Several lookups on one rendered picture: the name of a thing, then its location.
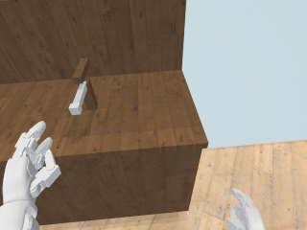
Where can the counter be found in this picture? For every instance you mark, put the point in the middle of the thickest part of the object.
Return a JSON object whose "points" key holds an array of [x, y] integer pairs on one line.
{"points": [[136, 147]]}

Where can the robot left hand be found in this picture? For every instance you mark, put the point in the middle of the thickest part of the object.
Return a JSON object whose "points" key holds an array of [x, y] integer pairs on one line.
{"points": [[22, 168]]}

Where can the tap lever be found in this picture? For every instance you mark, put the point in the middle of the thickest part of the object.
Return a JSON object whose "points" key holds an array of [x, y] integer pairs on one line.
{"points": [[75, 108]]}

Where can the robot right hand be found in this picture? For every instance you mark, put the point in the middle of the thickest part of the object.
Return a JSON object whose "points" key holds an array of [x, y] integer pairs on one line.
{"points": [[249, 216]]}

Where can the left robot forearm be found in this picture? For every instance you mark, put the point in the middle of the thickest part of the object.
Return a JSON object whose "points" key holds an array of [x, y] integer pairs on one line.
{"points": [[18, 215]]}

